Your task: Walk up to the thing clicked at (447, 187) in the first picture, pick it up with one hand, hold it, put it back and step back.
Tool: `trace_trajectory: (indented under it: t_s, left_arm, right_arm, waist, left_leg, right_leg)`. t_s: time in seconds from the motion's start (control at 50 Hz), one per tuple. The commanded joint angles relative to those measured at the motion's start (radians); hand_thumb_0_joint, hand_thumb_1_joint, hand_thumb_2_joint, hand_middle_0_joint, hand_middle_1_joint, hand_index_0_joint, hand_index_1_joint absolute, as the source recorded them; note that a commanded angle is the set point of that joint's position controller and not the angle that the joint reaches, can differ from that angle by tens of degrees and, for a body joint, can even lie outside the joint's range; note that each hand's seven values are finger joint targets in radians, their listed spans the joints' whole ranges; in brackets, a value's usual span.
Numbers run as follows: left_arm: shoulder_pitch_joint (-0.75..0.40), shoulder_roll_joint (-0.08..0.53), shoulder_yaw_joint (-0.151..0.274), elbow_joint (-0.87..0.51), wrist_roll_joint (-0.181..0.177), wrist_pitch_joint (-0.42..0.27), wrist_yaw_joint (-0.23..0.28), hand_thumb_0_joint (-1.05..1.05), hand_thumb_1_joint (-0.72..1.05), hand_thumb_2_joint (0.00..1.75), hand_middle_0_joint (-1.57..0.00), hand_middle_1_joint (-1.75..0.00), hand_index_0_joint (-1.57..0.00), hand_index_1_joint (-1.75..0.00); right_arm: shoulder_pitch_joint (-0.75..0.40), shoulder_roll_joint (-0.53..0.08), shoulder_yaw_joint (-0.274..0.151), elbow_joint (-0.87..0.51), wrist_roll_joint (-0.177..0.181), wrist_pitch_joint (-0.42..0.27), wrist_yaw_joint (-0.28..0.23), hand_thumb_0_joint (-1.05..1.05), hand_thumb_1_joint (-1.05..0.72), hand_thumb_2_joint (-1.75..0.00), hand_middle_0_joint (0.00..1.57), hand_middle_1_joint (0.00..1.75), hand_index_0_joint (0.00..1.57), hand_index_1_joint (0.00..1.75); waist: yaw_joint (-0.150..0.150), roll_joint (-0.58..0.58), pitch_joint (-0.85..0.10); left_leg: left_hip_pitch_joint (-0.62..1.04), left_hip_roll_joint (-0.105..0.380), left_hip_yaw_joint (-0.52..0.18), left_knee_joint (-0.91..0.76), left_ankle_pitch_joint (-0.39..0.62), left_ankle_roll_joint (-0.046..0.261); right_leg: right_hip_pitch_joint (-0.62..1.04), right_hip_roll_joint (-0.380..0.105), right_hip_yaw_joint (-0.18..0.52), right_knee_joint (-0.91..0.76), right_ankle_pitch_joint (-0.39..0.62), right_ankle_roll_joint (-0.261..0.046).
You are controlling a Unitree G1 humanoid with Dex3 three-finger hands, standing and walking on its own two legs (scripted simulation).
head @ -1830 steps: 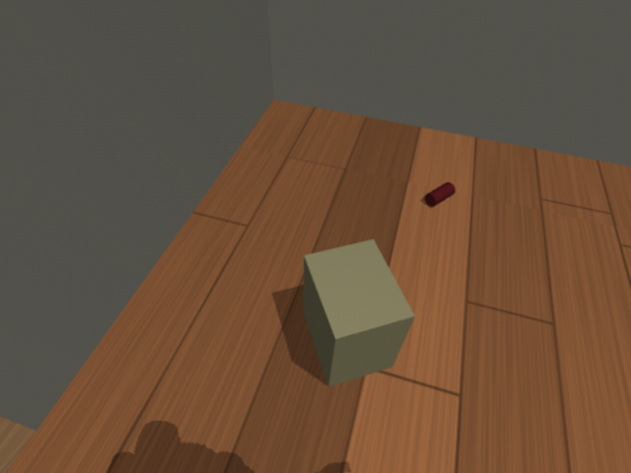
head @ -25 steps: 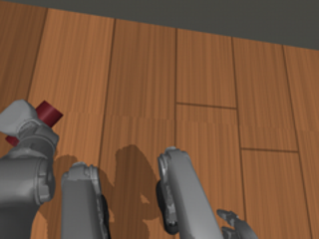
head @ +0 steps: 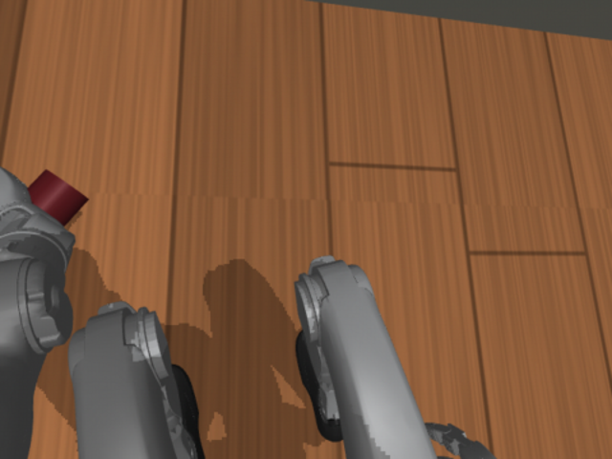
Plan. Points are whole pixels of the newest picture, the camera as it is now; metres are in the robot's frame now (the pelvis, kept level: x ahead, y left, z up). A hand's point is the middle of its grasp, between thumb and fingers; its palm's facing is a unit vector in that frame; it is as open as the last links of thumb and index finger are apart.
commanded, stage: crouch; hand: left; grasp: from above
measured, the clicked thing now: (32, 222) +0.46 +0.27 -0.18
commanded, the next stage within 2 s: lower in 0.16 s
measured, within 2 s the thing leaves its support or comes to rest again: neither
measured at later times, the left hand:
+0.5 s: hand (44, 226) +0.46 +0.26 -0.20, palm faces -0.32 -0.31 -0.90, open 9.1 cm
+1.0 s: hand (69, 226) +0.48 +0.25 -0.26, palm faces -0.32 -0.29 -0.90, open 9.1 cm
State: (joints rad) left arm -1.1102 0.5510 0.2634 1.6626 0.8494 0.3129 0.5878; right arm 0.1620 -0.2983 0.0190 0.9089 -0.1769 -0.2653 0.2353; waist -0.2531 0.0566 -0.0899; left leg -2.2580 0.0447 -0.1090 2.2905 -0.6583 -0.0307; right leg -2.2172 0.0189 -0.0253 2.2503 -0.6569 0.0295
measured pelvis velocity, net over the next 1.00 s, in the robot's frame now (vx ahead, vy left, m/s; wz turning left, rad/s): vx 0.01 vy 0.01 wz -0.09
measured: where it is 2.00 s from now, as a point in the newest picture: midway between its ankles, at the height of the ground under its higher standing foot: (258, 424)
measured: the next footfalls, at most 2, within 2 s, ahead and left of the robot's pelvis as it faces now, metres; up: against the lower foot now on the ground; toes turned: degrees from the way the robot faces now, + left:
none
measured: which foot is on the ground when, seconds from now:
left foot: down 0.00-1.00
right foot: down 0.00-1.00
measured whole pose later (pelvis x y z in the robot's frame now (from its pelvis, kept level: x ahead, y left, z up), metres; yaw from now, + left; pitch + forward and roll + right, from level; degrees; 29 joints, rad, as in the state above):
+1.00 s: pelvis +0.01 +0.01 -0.04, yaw -5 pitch +33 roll -9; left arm -1.14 0.73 0.32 1.79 0.92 0.18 0.72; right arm 0.15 -0.33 0.13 0.88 -0.25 -0.34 0.38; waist -0.35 -0.01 0.10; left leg -2.35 0.04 -0.20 2.48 -0.71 -0.03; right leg -2.27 0.04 -0.09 2.37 -0.68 0.05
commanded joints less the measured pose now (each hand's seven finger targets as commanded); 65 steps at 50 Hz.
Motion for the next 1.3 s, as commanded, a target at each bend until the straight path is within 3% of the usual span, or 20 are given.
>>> trace_trajectory:
  t_s: [0.0,0.02,0.16,0.18,0.2,0.3,0.32,0.42,0.44,0.52,0.54,0.58,0.6,0.66,0.74,0.86,1.0,1.06,1.2,1.28]
  left_arm:
    - [-0.377,0.276,-0.015,-0.14,0.035,-0.022,0.043,0.0,0.66,0.5,-1.07,-0.54,-1.1,-0.51]
    - [-0.378,0.295,0.0,-0.145,0.03,-0.029,0.049,0.0,0.67,0.47,-1.08,-0.52,-1.11,-0.49]
    - [-0.409,0.303,0.008,-0.162,0.057,-0.041,0.075,0.0,0.69,0.49,-1.12,-0.49,-1.13,-0.47]
    - [-0.403,0.306,0.014,-0.151,0.061,-0.042,0.083,0.0,0.69,0.49,-1.12,-0.48,-1.13,-0.47]
    - [-0.412,0.285,-0.002,-0.121,0.064,-0.041,0.083,0.0,0.7,0.49,-1.12,-0.49,-1.14,-0.47]
    - [-0.369,0.302,0.016,-0.113,0.048,-0.04,0.085,0.0,0.62,0.52,-1.1,-0.5,-1.1,-0.5]
    - [-0.368,0.297,0.003,-0.071,0.056,-0.04,0.079,0.0,0.64,0.5,-1.1,-0.5,-1.11,-0.49]
    - [-0.356,0.313,-0.006,-0.062,0.066,-0.065,0.062,0.0,0.65,0.54,-1.11,-0.51,-1.11,-0.51]
    - [-0.352,0.321,0.008,-0.066,0.067,-0.071,0.07,0.0,0.65,0.54,-1.11,-0.51,-1.11,-0.51]
    - [-0.403,0.319,0.002,-0.043,0.087,-0.083,0.101,0.0,0.66,0.51,-1.1,-0.53,-1.11,-0.51]
    - [-0.434,0.348,0.019,-0.083,0.09,-0.09,0.115,0.0,0.65,0.53,-1.1,-0.52,-1.11,-0.51]
    - [-0.429,0.328,0.011,-0.058,0.083,-0.095,0.133,0.0,0.65,0.51,-1.1,-0.51,-1.11,-0.5]
    - [-0.411,0.352,0.026,-0.026,0.086,-0.096,0.147,0.0,0.64,0.52,-1.11,-0.49,-1.11,-0.49]
    - [-0.421,0.361,0.028,-0.034,0.08,-0.105,0.163,0.0,0.62,0.52,-1.09,-0.45,-1.08,-0.45]
    - [-0.401,0.379,0.016,-0.005,0.08,-0.114,0.157,0.0,0.6,0.5,-1.07,-0.43,-1.07,-0.43]
    - [-0.339,0.412,0.029,0.001,0.091,-0.127,0.172,0.0,0.63,0.49,-1.09,-0.43,-1.09,-0.43]
    - [-0.319,0.425,0.047,0.031,0.072,-0.131,0.2,0.0,0.63,0.51,-1.09,-0.44,-1.09,-0.44]
    - [-0.356,0.424,0.022,0.041,0.069,-0.141,0.199,0.0,0.66,0.52,-1.1,-0.45,-1.11,-0.44]
    - [-0.362,0.489,0.043,0.046,0.084,-0.171,0.225,0.0,0.69,0.45,-1.11,-0.43,-1.13,-0.42]
    - [-0.346,0.481,0.039,0.061,0.09,-0.177,0.246,0.0,0.72,0.45,-1.12,-0.45,-1.14,-0.43]
  right_arm:
    - [0.213,-0.21,-0.053,0.003,0.005,-0.023,0.006,0.0,-0.9,-0.9,0.2,0.3,0.2,0.3]
    - [0.211,-0.215,-0.054,0.001,0.004,-0.026,0.008,0.0,-0.9,-0.9,0.2,0.3,0.2,0.3]
    - [0.233,-0.224,-0.047,0.016,-0.002,-0.026,0.028,0.0,-0.91,-0.9,0.2,0.3,0.2,0.3]
    - [0.238,-0.227,-0.047,0.019,-0.001,-0.025,0.03,0.0,-0.91,-0.9,0.2,0.3,0.2,0.3]
    - [0.242,-0.221,-0.042,0.029,-0.01,-0.028,0.036,0.0,-0.91,-0.9,0.2,0.3,0.2,0.3]
    - [0.25,-0.228,-0.042,0.034,-0.01,-0.031,0.05,0.0,-0.92,-0.9,0.2,0.3,0.2,0.3]
    - [0.246,-0.226,-0.038,0.038,-0.014,-0.032,0.052,0.0,-0.91,-0.9,0.2,0.3,0.2,0.3]
    - [0.25,-0.24,-0.023,0.028,-0.019,-0.041,0.066,0.0,-0.91,-0.9,0.2,0.3,0.2,0.3]
    - [0.254,-0.249,-0.025,0.023,-0.016,-0.042,0.068,0.0,-0.91,-0.9,0.2,0.3,0.2,0.3]
    - [0.254,-0.257,-0.013,0.025,-0.037,-0.051,0.084,0.0,-0.92,-0.9,0.2,0.3,0.2,0.3]
    - [0.265,-0.263,-0.013,0.023,-0.033,-0.052,0.087,0.0,-0.92,-0.9,0.2,0.3,0.2,0.3]
    - [0.261,-0.259,-0.005,0.029,-0.039,-0.055,0.092,0.0,-0.92,-0.9,0.2,0.3,0.2,0.3]
    - [0.248,-0.271,-0.004,0.03,-0.042,-0.056,0.093,0.0,-0.92,-0.9,0.2,0.3,0.2,0.3]
    - [0.256,-0.271,0.006,0.032,-0.047,-0.056,0.103,0.0,-0.91,-0.9,0.2,0.3,0.2,0.3]
    - [0.24,-0.276,0.02,0.034,-0.061,-0.06,0.114,0.0,-0.91,-0.9,0.2,0.3,0.2,0.3]
    - [0.238,-0.303,0.034,0.021,-0.066,-0.071,0.136,0.0,-0.91,-0.9,0.2,0.3,0.2,0.3]
    - [0.254,-0.321,0.056,-0.002,-0.062,-0.071,0.159,0.0,-0.91,-0.9,0.2,0.3,0.2,0.3]
    - [0.25,-0.319,0.073,-0.003,-0.071,-0.08,0.166,0.0,-0.91,-0.9,0.2,0.3,0.2,0.3]
    - [0.237,-0.353,0.083,-0.016,-0.075,-0.109,0.176,0.0,-0.91,-0.9,0.2,0.3,0.2,0.3]
    - [0.231,-0.366,0.087,-0.025,-0.074,-0.114,0.186,0.0,-0.9,-0.9,0.2,0.3,0.2,0.3]
  waist:
    - [-0.02,0.155,-0.686]
    - [-0.007,0.169,-0.702]
    - [-0.026,0.246,-0.718]
    - [-0.025,0.244,-0.713]
    - [-0.054,0.231,-0.68]
    - [-0.031,0.215,-0.67]
    - [-0.054,0.199,-0.629]
    - [-0.059,0.184,-0.594]
    - [-0.045,0.203,-0.623]
    - [-0.084,0.234,-0.598]
    - [-0.08,0.267,-0.617]
    - [-0.09,0.278,-0.604]
    - [-0.08,0.277,-0.593]
    - [-0.091,0.282,-0.603]
    - [-0.111,0.275,-0.567]
    - [-0.111,0.311,-0.558]
    - [-0.125,0.28,-0.554]
    - [-0.155,0.284,-0.509]
    - [-0.161,0.333,-0.48]
    - [-0.166,0.358,-0.477]
  left_leg:
    - [0.415,-0.024,0.106,-0.17,0.11,0.053]
    - [0.407,-0.026,0.108,-0.164,0.109,0.054]
    - [0.455,-0.021,0.09,-0.15,0.145,0.04]
    - [0.448,-0.02,0.091,-0.142,0.153,0.041]
    - [0.451,-0.019,0.083,-0.134,0.147,0.04]
    - [0.398,-0.022,0.099,-0.104,0.173,0.049]
    - [0.376,-0.024,0.095,-0.095,0.158,0.052]
    - [0.342,-0.022,0.079,-0.072,0.152,0.055]
    - [0.367,-0.021,0.077,-0.081,0.169,0.049]
    - [0.397,-0.017,0.062,-0.067,0.156,0.044]
    - [0.414,-0.018,0.062,-0.07,0.166,0.041]
    - [0.423,-0.015,0.059,-0.067,0.159,0.039]
    - [0.418,-0.013,0.058,-0.064,0.145,0.039]
    - [0.403,-0.011,0.063,-0.047,0.154,0.04]
    - [0.399,-0.01,0.057,-0.025,0.167,0.044]
    - [0.426,-0.008,0.042,-0.036,0.19,0.039]
    - [0.399,0.003,0.024,-0.021,0.228,0.044]
    - [0.381,0.003,0.023,-0.007,0.202,0.046]
    - [0.434,0.007,0.005,-0.01,0.172,0.036]
    - [0.443,0.011,-0.005,-0.022,0.162,0.031]
  right_leg:
    - [0.399,0.02,-0.081,-0.263,0.134,-0.039]
    - [0.391,0.02,-0.08,-0.254,0.13,-0.04]
    - [0.342,0.022,-0.112,-0.187,0.176,-0.05]
    - [0.346,0.024,-0.113,-0.188,0.189,-0.049]
    - [0.32,0.021,-0.121,-0.174,0.185,-0.05]
    - [0.363,0.028,-0.111,-0.186,0.21,-0.043]
    - [0.34,0.027,-0.115,-0.181,0.194,-0.043]
    - [0.334,0.032,-0.123,-0.163,0.184,-0.042]
    - [0.342,0.034,-0.125,-0.158,0.199,-0.045]
    - [0.297,0.036,-0.146,-0.135,0.198,-0.049]
    - [0.307,0.034,-0.147,-0.135,0.205,-0.051]
    - [0.297,0.036,-0.156,-0.131,0.202,-0.053]
    - [0.285,0.037,-0.159,-0.13,0.191,-0.052]
    - [0.322,0.041,-0.157,-0.131,0.205,-0.049]
    - [0.324,0.037,-0.167,-0.119,0.223,-0.044]
    - [0.341,0.042,-0.183,-0.114,0.248,-0.048]
    - [0.389,0.053,-0.189,-0.118,0.298,-0.043]
    - [0.367,0.054,-0.19,-0.116,0.282,-0.041]
    - [0.345,0.053,-0.212,-0.113,0.249,-0.049]
    - [0.356,0.059,-0.22,-0.117,0.244,-0.052]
